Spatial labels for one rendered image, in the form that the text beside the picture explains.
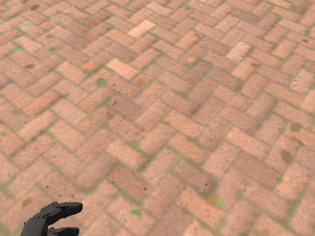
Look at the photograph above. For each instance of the robot left hand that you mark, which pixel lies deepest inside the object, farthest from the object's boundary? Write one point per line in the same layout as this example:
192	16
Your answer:
38	225

